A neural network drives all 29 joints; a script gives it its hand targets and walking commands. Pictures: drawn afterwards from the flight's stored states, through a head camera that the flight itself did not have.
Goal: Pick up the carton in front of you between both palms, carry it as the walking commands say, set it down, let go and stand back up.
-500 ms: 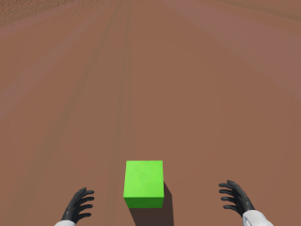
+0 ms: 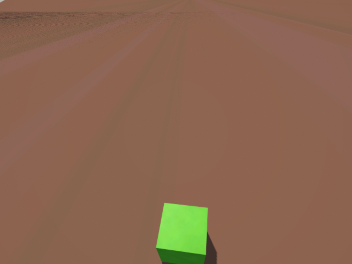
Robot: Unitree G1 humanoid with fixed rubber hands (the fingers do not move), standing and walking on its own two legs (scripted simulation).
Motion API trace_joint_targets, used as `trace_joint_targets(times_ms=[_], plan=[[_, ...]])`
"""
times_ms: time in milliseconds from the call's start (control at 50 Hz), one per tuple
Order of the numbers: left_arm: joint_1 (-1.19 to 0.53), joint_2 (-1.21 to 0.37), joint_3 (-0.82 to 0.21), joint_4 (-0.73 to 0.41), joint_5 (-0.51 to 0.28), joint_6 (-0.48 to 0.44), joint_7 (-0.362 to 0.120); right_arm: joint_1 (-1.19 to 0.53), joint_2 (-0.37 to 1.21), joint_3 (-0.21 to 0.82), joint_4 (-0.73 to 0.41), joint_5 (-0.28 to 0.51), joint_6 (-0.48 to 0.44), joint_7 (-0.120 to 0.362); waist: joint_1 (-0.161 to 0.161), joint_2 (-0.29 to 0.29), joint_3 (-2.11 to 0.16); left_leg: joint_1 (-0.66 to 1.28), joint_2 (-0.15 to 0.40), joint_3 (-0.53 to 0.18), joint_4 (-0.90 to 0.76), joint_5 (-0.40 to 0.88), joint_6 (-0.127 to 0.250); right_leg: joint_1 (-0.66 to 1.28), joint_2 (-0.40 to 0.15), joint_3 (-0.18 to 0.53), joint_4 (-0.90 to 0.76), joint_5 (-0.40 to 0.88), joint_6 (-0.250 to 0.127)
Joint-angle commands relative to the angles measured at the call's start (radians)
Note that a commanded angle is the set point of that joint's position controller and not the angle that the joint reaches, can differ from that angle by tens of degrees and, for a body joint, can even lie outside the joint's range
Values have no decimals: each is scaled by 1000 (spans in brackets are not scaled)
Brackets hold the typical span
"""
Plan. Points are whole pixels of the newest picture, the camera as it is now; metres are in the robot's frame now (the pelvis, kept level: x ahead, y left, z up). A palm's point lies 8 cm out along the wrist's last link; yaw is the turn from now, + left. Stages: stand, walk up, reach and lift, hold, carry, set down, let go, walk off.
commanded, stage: stand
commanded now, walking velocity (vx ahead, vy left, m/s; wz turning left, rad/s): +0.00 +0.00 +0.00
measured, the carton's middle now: (183, 235) +0.38 +0.02 -0.63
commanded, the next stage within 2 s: none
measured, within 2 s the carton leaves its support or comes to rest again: neither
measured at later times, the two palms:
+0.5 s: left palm out of the picture +0.00 +0.27 -0.11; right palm out of the picture +0.06 -0.25 -0.12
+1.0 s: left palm out of the picture -0.05 +0.26 -0.12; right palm out of the picture +0.04 -0.25 -0.12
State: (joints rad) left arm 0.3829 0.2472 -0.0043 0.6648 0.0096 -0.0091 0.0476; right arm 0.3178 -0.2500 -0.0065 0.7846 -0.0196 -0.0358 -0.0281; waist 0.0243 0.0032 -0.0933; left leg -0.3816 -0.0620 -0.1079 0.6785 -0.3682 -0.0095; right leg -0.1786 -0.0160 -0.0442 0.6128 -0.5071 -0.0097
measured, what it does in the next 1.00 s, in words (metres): stands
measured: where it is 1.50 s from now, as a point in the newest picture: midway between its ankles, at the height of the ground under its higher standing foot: outside the picture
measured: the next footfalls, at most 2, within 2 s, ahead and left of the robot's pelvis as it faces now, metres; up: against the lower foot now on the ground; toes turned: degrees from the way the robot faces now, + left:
none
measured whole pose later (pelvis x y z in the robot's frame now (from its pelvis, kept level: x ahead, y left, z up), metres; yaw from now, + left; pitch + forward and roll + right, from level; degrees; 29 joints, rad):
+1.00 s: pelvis -0.02 +0.00 +0.00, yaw +4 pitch +1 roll +0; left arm 0.43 0.25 0.00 0.85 0.02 0.04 0.05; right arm 0.31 -0.24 0.02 0.89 -0.02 0.02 -0.04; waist 0.03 -0.01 -0.01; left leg -0.35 -0.08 -0.18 0.67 -0.33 -0.01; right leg -0.11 -0.02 -0.12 0.58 -0.48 -0.02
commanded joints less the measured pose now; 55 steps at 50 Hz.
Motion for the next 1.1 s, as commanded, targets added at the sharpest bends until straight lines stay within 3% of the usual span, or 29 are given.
trace_joint_targets(times_ms=[0,540,1080], plan=[[46,131,35,-54,-1,-2,8,36,-107,-24,-46,1,1,-9,-5,-24,23,62,69,-23,-16,480,27,-34,-85,20,-54,618,4],[100,138,39,45,11,38,7,35,-115,-7,-8,-1,42,-17,-1,-4,105,28,45,-77,-52,395,38,-11,-83,-10,-111,348,-34],[141,95,31,206,13,41,7,40,-80,5,108,4,51,-22,0,-1,141,32,47,-100,-80,415,48,39,-86,-18,-142,343,-48]])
